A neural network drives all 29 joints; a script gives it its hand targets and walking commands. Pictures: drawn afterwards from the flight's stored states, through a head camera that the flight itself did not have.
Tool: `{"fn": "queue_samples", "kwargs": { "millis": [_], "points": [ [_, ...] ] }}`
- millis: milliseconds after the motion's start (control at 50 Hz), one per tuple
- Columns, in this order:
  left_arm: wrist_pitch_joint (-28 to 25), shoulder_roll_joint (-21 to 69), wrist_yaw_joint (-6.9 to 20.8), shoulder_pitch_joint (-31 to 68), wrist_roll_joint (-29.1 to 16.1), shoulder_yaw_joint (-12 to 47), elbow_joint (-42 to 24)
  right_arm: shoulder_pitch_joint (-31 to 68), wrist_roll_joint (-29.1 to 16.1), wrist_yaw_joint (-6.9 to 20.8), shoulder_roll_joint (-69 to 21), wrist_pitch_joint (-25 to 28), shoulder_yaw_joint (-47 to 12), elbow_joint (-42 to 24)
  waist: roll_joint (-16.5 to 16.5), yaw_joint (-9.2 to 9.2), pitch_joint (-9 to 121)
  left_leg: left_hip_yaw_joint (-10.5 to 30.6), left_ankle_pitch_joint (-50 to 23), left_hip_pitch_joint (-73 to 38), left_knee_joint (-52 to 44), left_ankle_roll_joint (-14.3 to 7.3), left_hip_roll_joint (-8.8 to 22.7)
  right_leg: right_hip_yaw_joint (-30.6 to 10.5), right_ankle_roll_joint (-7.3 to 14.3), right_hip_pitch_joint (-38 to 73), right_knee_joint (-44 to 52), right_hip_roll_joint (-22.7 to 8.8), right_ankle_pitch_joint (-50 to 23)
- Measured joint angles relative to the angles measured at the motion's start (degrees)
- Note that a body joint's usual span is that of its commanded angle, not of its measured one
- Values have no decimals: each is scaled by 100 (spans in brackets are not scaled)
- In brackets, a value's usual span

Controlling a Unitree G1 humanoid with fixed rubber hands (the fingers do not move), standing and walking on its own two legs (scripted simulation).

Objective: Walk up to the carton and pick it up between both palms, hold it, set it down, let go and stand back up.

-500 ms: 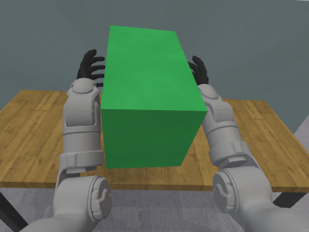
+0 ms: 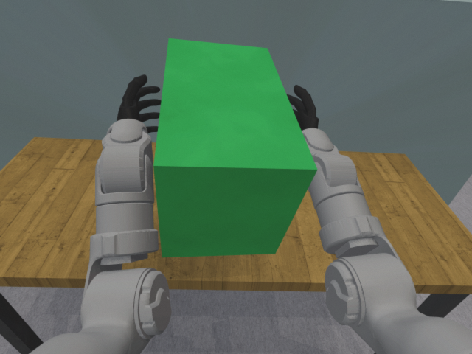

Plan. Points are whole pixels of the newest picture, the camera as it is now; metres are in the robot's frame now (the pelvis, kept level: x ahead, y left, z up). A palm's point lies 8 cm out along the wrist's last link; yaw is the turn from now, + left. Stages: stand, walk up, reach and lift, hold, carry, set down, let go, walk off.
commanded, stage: hold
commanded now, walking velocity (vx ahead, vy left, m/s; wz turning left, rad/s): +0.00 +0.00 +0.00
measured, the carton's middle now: (220, 142) +0.38 +0.03 +0.21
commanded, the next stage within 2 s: none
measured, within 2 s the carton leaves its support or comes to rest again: neither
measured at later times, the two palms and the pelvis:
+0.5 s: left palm (132, 126) +0.36 +0.16 +0.25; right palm (303, 133) +0.38 -0.10 +0.24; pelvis +0.00 +0.00 +0.00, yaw +0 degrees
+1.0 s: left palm (132, 126) +0.36 +0.16 +0.25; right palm (303, 133) +0.38 -0.10 +0.24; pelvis +0.00 +0.00 +0.00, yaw +0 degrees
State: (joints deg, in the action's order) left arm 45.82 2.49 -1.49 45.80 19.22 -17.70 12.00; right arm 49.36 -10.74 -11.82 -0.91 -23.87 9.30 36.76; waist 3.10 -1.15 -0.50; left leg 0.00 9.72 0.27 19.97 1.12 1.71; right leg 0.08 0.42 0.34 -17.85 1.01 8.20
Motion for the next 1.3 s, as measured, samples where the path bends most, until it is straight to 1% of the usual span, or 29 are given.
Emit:
{"fn": "queue_samples", "kwargs": {
  "millis": [1300],
  "points": [
    [18,0,41,0,2,0,-38,0,-6,-16,9,-2,-17,-1,0,0,-1,0,0,-2,0,0,0,0,0,2,0,0,0]
  ]
}}
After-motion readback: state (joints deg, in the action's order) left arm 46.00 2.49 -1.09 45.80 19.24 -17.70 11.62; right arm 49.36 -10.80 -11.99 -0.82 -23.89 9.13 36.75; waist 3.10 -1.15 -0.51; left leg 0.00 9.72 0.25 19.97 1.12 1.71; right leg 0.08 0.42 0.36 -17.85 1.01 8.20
